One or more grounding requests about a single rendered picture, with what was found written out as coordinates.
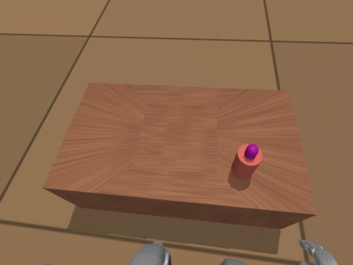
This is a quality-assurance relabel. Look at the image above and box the right robot hand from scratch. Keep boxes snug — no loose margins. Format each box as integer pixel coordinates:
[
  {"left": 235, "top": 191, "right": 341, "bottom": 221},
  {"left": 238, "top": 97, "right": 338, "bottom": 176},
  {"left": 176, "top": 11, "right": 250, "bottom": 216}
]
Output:
[{"left": 299, "top": 240, "right": 338, "bottom": 265}]

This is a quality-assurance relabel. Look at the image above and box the bottle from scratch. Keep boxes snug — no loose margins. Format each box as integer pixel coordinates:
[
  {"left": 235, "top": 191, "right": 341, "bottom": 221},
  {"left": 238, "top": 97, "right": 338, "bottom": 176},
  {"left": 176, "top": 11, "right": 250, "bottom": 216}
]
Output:
[{"left": 231, "top": 144, "right": 263, "bottom": 180}]

